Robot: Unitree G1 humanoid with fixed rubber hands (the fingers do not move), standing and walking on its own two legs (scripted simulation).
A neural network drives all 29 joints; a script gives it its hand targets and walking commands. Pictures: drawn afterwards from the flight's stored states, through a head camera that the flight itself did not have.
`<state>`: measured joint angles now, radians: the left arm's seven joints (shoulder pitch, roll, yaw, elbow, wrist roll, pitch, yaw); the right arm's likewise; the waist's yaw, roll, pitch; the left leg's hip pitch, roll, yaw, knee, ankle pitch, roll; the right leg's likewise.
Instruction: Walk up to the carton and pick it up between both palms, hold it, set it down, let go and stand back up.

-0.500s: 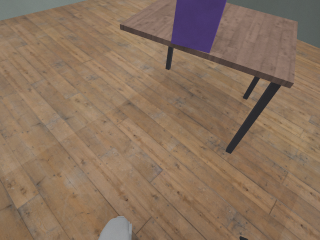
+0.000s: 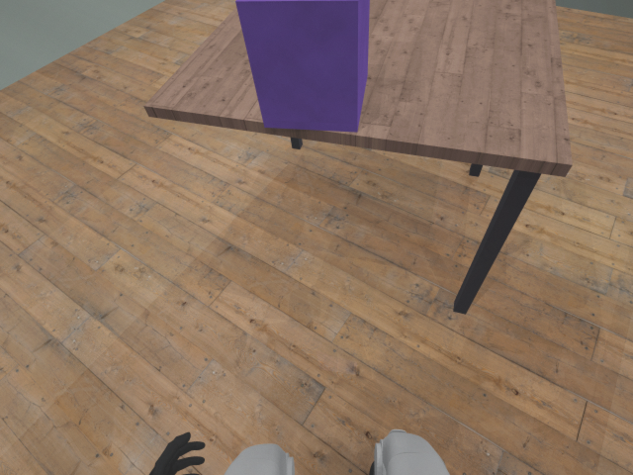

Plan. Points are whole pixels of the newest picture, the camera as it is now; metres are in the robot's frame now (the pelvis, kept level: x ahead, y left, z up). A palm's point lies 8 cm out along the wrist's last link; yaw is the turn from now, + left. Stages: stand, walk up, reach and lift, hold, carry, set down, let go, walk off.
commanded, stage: walk up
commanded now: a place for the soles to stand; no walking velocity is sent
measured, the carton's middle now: (313, 45) +0.84 +0.01 +0.09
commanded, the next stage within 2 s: none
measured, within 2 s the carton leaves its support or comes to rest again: neither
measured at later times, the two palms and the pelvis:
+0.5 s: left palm (122, 446) +0.16 +0.31 -0.15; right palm (435, 352) +0.28 -0.16 -0.11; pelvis +0.20 +0.07 +0.00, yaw +3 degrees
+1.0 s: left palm (199, 264) +0.46 +0.24 -0.11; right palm (444, 303) +0.37 -0.20 -0.14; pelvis +0.33 +0.05 +0.00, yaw +2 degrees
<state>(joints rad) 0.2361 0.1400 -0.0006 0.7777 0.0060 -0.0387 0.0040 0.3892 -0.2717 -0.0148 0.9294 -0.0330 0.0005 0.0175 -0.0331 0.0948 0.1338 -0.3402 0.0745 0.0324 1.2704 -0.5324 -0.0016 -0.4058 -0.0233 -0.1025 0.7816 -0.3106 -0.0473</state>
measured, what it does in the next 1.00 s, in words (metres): walks ahead: left foot, then right foot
